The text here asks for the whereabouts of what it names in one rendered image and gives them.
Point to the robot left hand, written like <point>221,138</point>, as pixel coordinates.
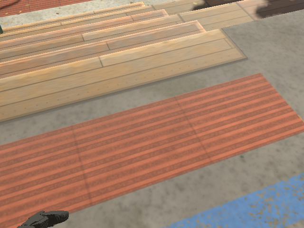
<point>44,219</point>

